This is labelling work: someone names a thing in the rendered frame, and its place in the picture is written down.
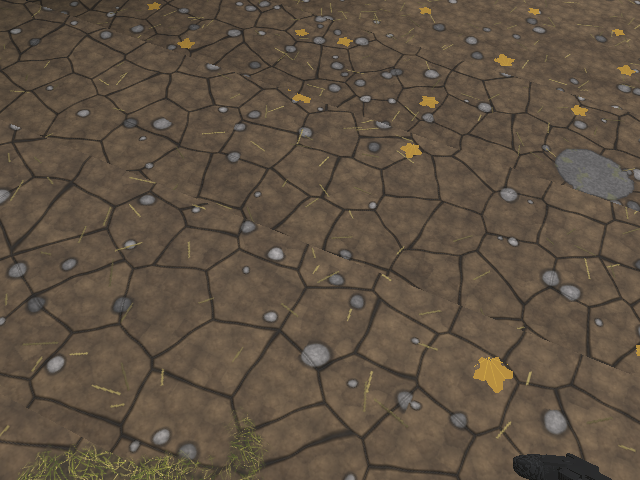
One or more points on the right robot hand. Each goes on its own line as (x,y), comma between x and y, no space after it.
(552,467)

